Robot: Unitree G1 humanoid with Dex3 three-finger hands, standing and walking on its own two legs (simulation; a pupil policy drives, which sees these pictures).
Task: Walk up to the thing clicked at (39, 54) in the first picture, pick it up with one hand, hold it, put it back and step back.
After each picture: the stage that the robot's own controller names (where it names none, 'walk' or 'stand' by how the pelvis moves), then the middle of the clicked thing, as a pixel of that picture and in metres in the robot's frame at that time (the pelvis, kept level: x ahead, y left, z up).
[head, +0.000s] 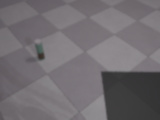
stand; (39, 50) +1.21 +0.39 -0.65
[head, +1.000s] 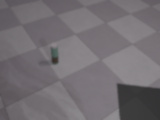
walk; (54, 54) +1.13 +0.18 -0.63
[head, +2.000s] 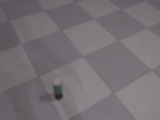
walk; (57, 89) +0.70 +0.14 -0.65
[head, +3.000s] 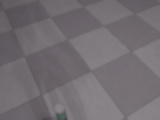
stand; (61, 114) +0.47 +0.16 -0.63
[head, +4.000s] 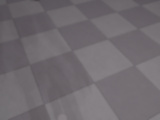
stand; out of the picture +0.46 +0.12 -0.66
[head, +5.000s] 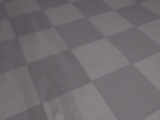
stand; out of the picture +0.46 +0.14 -0.66
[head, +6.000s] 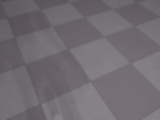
stand; out of the picture +0.45 +0.15 -0.66
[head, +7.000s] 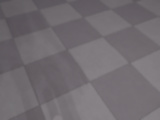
stand; out of the picture +0.44 +0.15 -0.66
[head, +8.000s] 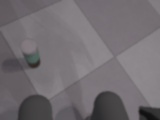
go down; (31, 55) +0.51 +0.18 -0.35
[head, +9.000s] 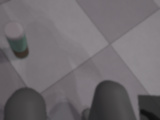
approach; (18, 43) +0.53 +0.20 -0.26
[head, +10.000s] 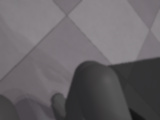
close in; out of the picture +0.51 +0.26 -0.16
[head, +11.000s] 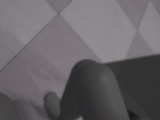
close; out of the picture +0.50 +0.27 -0.16
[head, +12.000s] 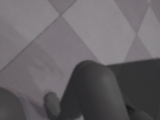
lift; out of the picture +0.45 +0.23 -0.17
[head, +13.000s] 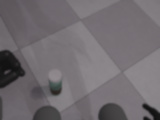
hold; (55, 83) +0.45 +0.12 -0.40
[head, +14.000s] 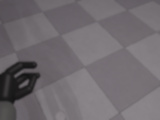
go down; out of the picture +0.40 +0.11 -0.60
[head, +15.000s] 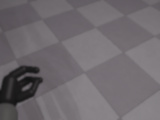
hold; out of the picture +0.39 +0.12 -0.62
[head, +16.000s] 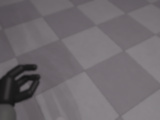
stand; out of the picture +0.39 +0.11 -0.61
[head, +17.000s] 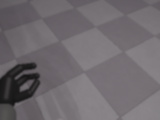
stand; out of the picture +0.39 +0.11 -0.62
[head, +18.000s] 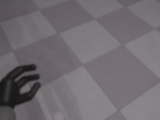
stand; out of the picture +0.39 +0.11 -0.60
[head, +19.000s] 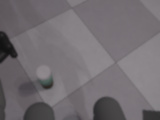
crouch; (45, 78) +0.44 +0.12 -0.38
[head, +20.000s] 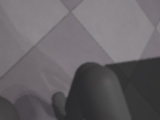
lower; out of the picture +0.45 +0.19 -0.18
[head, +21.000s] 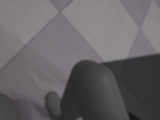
lower; out of the picture +0.45 +0.21 -0.17
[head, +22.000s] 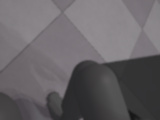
lower; out of the picture +0.45 +0.21 -0.17
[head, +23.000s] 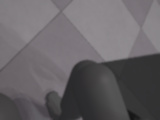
lower; out of the picture +0.44 +0.21 -0.17
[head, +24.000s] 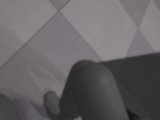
lower; out of the picture +0.45 +0.21 -0.17
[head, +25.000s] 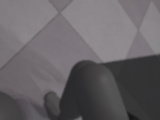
open; out of the picture +0.44 +0.20 -0.17
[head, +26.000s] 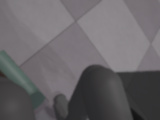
stand; (19, 82) +0.33 +0.08 -0.27
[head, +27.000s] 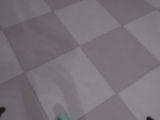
stand; out of the picture +0.27 +0.02 -0.61
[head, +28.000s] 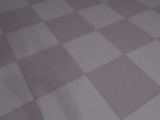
stand; out of the picture +0.25 +0.02 -0.69
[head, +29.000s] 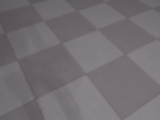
stand; out of the picture +0.25 +0.01 -0.69
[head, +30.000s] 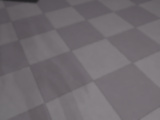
stand; out of the picture +0.26 +0.01 -0.74
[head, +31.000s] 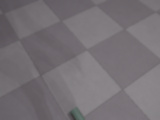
walk; out of the picture +0.35 -0.01 -0.72
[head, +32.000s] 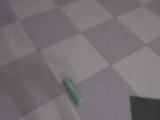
walk; (73, 90) +0.62 +0.00 -0.72
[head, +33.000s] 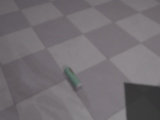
stand; (73, 78) +0.91 +0.09 -0.73
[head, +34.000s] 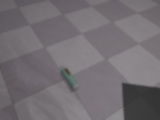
stand; (70, 78) +0.90 +0.08 -0.75
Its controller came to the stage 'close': yes
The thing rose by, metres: 0.00
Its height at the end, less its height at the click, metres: -0.09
